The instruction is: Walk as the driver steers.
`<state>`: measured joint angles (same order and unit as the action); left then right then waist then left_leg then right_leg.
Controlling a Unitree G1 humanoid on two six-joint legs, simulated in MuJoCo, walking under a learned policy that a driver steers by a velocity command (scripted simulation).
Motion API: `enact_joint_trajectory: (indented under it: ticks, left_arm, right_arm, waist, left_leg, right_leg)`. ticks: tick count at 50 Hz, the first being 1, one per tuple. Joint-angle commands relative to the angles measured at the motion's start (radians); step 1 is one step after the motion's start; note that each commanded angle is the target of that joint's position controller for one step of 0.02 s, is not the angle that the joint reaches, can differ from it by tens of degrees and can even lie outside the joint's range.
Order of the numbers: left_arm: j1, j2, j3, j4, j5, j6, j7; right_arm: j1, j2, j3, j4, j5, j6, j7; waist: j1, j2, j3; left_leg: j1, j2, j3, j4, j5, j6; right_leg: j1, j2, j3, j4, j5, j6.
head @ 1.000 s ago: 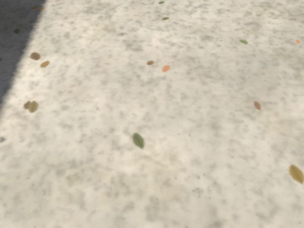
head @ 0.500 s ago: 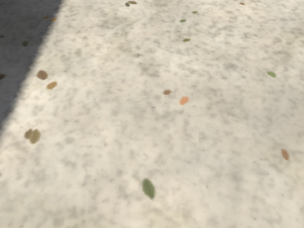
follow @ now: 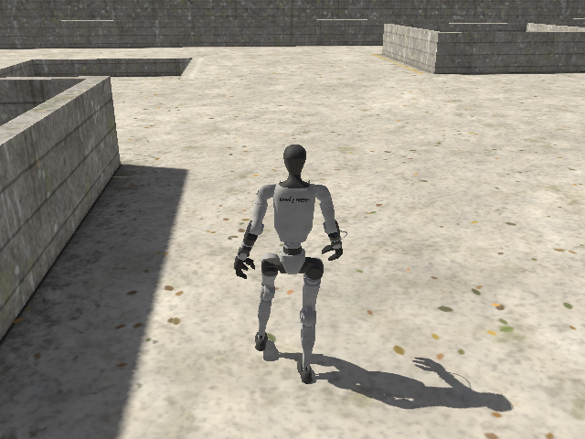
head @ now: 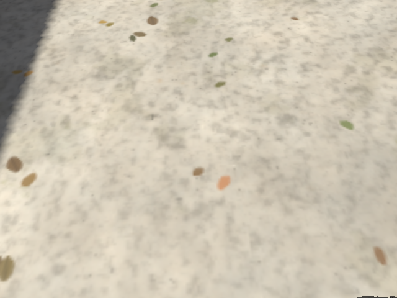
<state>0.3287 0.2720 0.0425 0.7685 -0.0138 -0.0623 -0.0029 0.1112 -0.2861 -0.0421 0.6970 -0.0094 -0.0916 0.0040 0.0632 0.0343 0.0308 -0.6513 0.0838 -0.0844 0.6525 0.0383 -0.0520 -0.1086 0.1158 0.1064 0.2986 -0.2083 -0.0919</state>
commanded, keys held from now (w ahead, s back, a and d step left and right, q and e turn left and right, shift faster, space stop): w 0.64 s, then w+q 0.36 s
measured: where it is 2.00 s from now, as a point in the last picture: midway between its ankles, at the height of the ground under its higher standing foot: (189, 132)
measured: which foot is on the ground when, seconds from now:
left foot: up 0.00-0.16, down 0.18-0.70, up 0.72-1.00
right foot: down 0.00-0.20, up 0.22-0.66, down 0.68-1.00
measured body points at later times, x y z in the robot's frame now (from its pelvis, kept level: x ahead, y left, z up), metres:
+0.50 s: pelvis +0.29 +0.05 +0.00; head +0.31 +0.05 +0.45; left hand +0.48 +0.29 -0.10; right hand +0.30 -0.23 -0.12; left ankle +0.24 +0.14 -0.75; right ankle +0.45 -0.13 -0.69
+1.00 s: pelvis +0.56 -0.02 +0.00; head +0.58 -0.02 +0.45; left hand +0.58 +0.26 -0.12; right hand +0.73 -0.28 -0.11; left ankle +0.70 +0.17 -0.68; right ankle +0.52 -0.11 -0.75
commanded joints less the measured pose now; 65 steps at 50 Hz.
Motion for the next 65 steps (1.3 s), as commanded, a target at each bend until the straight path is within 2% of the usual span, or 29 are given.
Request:
enact_joint_trajectory:
  ticks: [1,6,8,9,10,11,12,14,18,24,29,31,33,34,35,36,37,39,40,45,52,56,59,60,61,62,63,64,65]
  left_arm:
    - [0.054,0.171,0.044,-0.025,-0.006,-0.007,0.008]
    - [0.086,0.184,0.051,0.005,-0.002,0.015,0.017]
    - [0.047,0.176,0.046,-0.005,0.002,0.021,0.017]
    - [0.025,0.141,0.029,-0.031,0.016,0.019,0.016]
    - [0.164,0.057,0.003,-0.032,0.009,0.001,0.010]
    - [0.144,0.100,0.005,-0.028,-0.002,-0.012,0.005]
    - [0.040,0.168,0.025,-0.050,-0.019,-0.019,0.000]
    - [-0.073,0.154,0.026,-0.078,-0.001,-0.023,-0.003]
    - [-0.026,0.092,0.018,-0.063,0.010,-0.004,-0.001]
    - [-0.230,0.051,-0.001,-0.115,0.012,-0.020,-0.011]
    - [-0.344,0.072,0.005,-0.161,0.000,-0.030,-0.032]
    - [-0.325,0.091,0.011,-0.162,0.001,-0.034,-0.038]
    - [-0.154,0.143,0.041,-0.115,0.009,-0.036,-0.031]
    - [0.019,0.204,0.063,-0.082,0.019,-0.036,-0.021]
    - [0.114,0.305,0.088,-0.066,0.029,-0.026,-0.014]
    - [0.145,0.221,0.069,-0.060,0.017,-0.019,-0.015]
    - [0.079,0.174,0.051,-0.060,0.013,-0.018,-0.011]
    - [-0.053,0.117,0.033,-0.065,0.017,-0.022,-0.012]
    - [-0.093,0.091,0.026,-0.064,0.024,-0.032,-0.015]
    - [-0.120,0.110,0.042,-0.018,0.034,-0.061,-0.011]
    - [-0.052,0.161,0.058,0.039,0.018,-0.037,0.013]
    - [-0.022,0.188,0.071,0.067,-0.003,-0.003,0.017]
    - [-0.053,0.225,0.082,0.057,-0.009,0.022,0.029]
    - [-0.069,0.217,0.077,0.052,-0.011,0.026,0.033]
    - [-0.043,0.164,0.055,0.031,0.017,0.016,0.033]
    - [0.037,0.034,0.014,-0.019,0.037,-0.017,0.015]
    - [-0.082,0.126,0.029,-0.028,-0.003,-0.055,-0.001]
    - [-0.159,0.155,0.037,-0.058,-0.033,-0.075,-0.008]
    - [-0.157,0.143,0.033,-0.045,-0.020,-0.084,-0.003]
  right_arm:
    - [-0.125,-0.058,-0.010,-0.089,0.012,-0.023,0.011]
    - [-0.136,-0.088,-0.021,-0.108,0.014,-0.037,0.028]
    - [0.047,-0.138,-0.048,-0.060,0.010,-0.042,0.020]
    - [0.219,-0.188,-0.062,-0.034,-0.004,-0.042,0.014]
    - [0.333,-0.267,-0.087,-0.003,-0.003,-0.029,0.013]
    - [0.362,-0.188,-0.068,0.019,0.024,-0.022,0.019]
    - [0.287,-0.140,-0.052,0.009,0.029,-0.017,0.015]
    - [0.167,-0.102,-0.033,-0.005,0.009,-0.006,0.016]
    - [0.128,-0.101,-0.030,0.010,0.010,-0.019,0.019]
    - [0.197,-0.152,-0.042,0.063,0.024,-0.007,0.004]
    - [0.280,-0.171,-0.047,0.118,0.034,0.017,-0.001]
    - [0.279,-0.183,-0.052,0.130,0.034,0.029,-0.006]
    - [0.261,-0.178,-0.048,0.130,0.032,0.039,-0.010]
    - [0.257,-0.134,-0.028,0.111,0.017,0.038,-0.010]
    - [0.379,-0.022,0.008,0.089,0.013,0.018,-0.005]
    - [0.362,-0.076,-0.003,0.111,0.028,0.001,0.000]
    - [0.271,-0.156,-0.028,0.088,0.055,-0.005,0.004]
    - [0.180,-0.139,-0.031,0.069,0.043,0.003,-0.001]
    - [0.198,-0.125,-0.037,0.077,0.038,0.018,-0.005]
    - [0.191,-0.063,-0.035,0.070,0.033,0.060,-0.012]
    - [-0.022,-0.023,-0.017,-0.008,0.028,0.047,0.030]
    - [-0.084,-0.039,-0.023,-0.065,0.029,0.051,0.051]
    - [0.061,-0.104,-0.059,-0.055,0.030,0.059,0.055]
    - [0.219,-0.156,-0.091,-0.015,0.033,0.060,0.044]
    - [0.357,-0.252,-0.124,0.013,0.036,0.072,0.020]
    - [0.303,-0.323,-0.125,-0.006,0.039,0.059,0.020]
    - [0.327,-0.233,-0.100,-0.024,0.033,0.046,0.026]
    - [0.290,-0.189,-0.087,-0.019,0.027,0.033,0.027]
    - [0.227,-0.158,-0.077,-0.024,0.029,0.028,0.025]
  waist:
    - [0.035,-0.105,-0.001]
    - [0.013,-0.124,0.003]
    - [-0.091,-0.123,-0.115]
    - [-0.170,-0.074,-0.263]
    - [-0.146,0.176,-0.409]
    - [-0.165,0.209,-0.400]
    - [-0.168,0.114,-0.226]
    - [-0.121,0.005,-0.046]
    - [-0.054,0.059,-0.026]
    - [-0.115,0.023,0.004]
    - [-0.141,0.029,0.026]
    - [-0.116,0.039,0.011]
    - [-0.018,0.031,-0.095]
    - [0.057,-0.018,-0.234]
    - [0.033,-0.258,-0.388]
    - [0.063,-0.272,-0.438]
    - [0.060,-0.192,-0.260]
    - [0.002,-0.123,-0.090]
    - [-0.034,-0.145,-0.056]
    - [-0.075,-0.105,-0.006]
    - [0.001,-0.065,0.055]
    - [0.001,-0.074,0.064]
    - [-0.102,-0.120,-0.052]
    - [-0.190,-0.095,-0.134]
    - [-0.230,0.051,-0.228]
    - [-0.101,0.239,-0.316]
    - [-0.184,0.106,-0.360]
    - [-0.182,0.070,-0.223]
    - [-0.134,-0.015,-0.151]
  left_leg:
    - [0.108,-0.044,0.044,-0.101,0.109,0.009]
    - [0.092,-0.065,0.050,-0.184,-0.075,0.076]
    - [0.374,-0.090,0.084,-0.224,-0.055,0.133]
    - [0.665,0.046,-0.055,-0.171,-0.012,0.206]
    - [1.056,0.265,-0.457,-0.186,-0.138,0.373]
    - [1.064,0.310,-0.653,-0.308,-0.328,0.381]
    - [0.923,0.275,-0.537,-0.341,-0.428,0.333]
    - [0.650,0.192,-0.345,-0.411,-0.307,0.295]
    - [0.481,0.125,-0.172,-0.493,-0.068,0.300]
    - [0.470,0.071,-0.013,-0.517,0.023,0.261]
    - [0.621,0.141,-0.043,-0.457,0.023,0.239]
    - [0.678,0.163,-0.052,-0.402,0.105,0.220]
    - [0.646,0.106,-0.013,-0.190,0.344,0.182]
    - [0.490,0.054,0.020,0.055,0.213,0.149]
    - [0.082,-0.109,0.088,0.450,-0.275,0.071]
    - [-0.042,-0.120,-0.045,0.591,-0.621,0.071]
    - [-0.121,-0.066,-0.055,0.644,-0.564,0.080]
    - [-0.081,0.012,-0.013,0.553,-0.410,0.076]
    - [-0.022,0.038,-0.020,0.513,-0.359,0.071]
    - [-0.020,0.048,-0.039,0.411,-0.187,0.042]
    - [-0.016,0.027,0.063,0.048,0.041,0.065]
    - [-0.038,-0.003,0.115,-0.025,-0.093,0.112]
    - [0.205,-0.109,0.201,-0.029,-0.232,0.175]
    - [0.441,-0.150,0.195,-0.097,-0.175,0.213]
    - [0.744,-0.001,-0.057,-0.122,-0.158,0.280]
    - [1.013,0.218,-0.636,-0.252,-0.346,0.469]
    - [1.036,0.242,-0.712,-0.352,-0.408,0.458]
    - [0.937,0.214,-0.564,-0.364,-0.332,0.412]
    - [0.794,0.173,-0.433,-0.361,-0.223,0.373]
  right_leg:
    - [-0.057,-0.247,0.132,-0.085,0.210,-0.121]
    - [0.141,-0.322,0.195,0.028,0.395,-0.097]
    - [0.112,-0.259,0.136,0.225,0.665,-0.059]
    - [-0.043,-0.207,0.098,0.467,0.533,-0.027]
    - [-0.429,-0.039,0.005,0.844,0.015,0.056]
    - [-0.593,-0.040,0.057,0.953,-0.368,0.059]
    - [-0.664,-0.104,0.057,0.996,-0.302,0.053]
    - [-0.637,-0.182,-0.009,0.891,-0.162,0.060]
    - [-0.526,-0.229,-0.042,0.749,-0.066,0.095]
    - [-0.473,-0.205,-0.085,0.364,0.267,0.115]
    - [-0.486,-0.179,-0.076,0.234,0.246,0.079]
    - [-0.445,-0.166,-0.083,0.207,0.169,0.053]
    - [-0.171,-0.123,-0.125,0.161,0.153,0.008]
    - [0.121,-0.234,-0.022,0.209,0.199,-0.046]
    - [0.513,-0.496,0.402,0.171,0.073,-0.197]
    - [0.514,-0.536,0.604,0.050,-0.073,-0.224]
    - [0.381,-0.504,0.455,0.023,-0.131,-0.170]
    - [0.114,-0.422,0.235,-0.050,-0.051,-0.118]
    - [0.026,-0.389,0.155,-0.090,0.008,-0.101]
    - [-0.057,-0.372,-0.058,-0.176,0.230,-0.109]
    - [0.055,-0.370,-0.239,-0.185,0.294,-0.074]
    - [0.209,-0.412,-0.277,-0.091,0.477,-0.049]
    - [0.224,-0.395,-0.321,0.192,0.926,-0.010]
    - [0.129,-0.354,-0.345,0.406,0.887,0.024]
    - [-0.134,-0.299,-0.347,0.726,0.498,0.071]
    - [-0.549,-0.074,-0.195,1.027,-0.385,0.124]
    - [-0.657,-0.102,-0.012,1.097,-0.382,0.102]
    - [-0.719,-0.146,-0.019,1.060,-0.282,0.078]
    - [-0.673,-0.196,-0.026,0.971,-0.192,0.069]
